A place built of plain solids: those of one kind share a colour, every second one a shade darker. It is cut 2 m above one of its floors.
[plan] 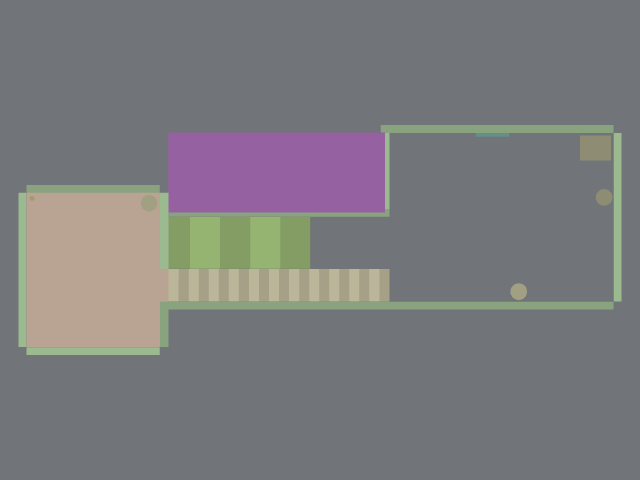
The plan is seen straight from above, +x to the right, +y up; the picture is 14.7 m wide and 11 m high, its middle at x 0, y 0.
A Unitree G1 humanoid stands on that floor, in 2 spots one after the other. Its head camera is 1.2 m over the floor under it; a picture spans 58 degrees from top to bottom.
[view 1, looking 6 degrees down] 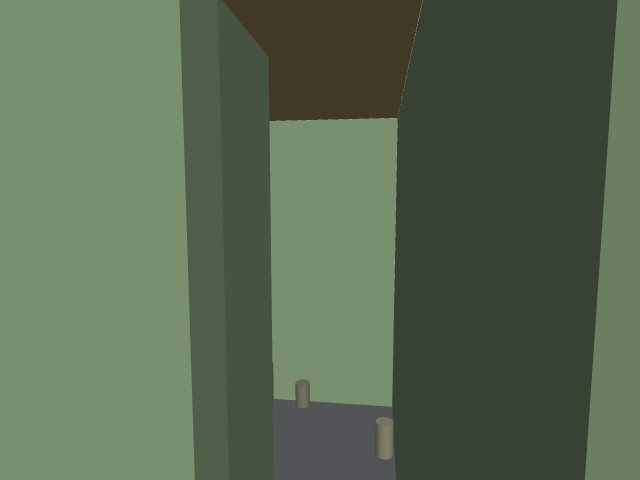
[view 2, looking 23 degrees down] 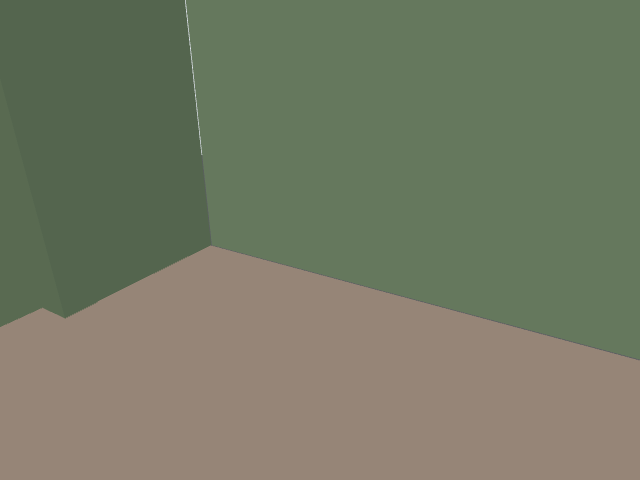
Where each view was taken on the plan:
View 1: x -4.47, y -1.04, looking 8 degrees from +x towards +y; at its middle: wall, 11.37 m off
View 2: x -5.68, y -0.46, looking -60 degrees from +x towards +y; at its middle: wall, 2.50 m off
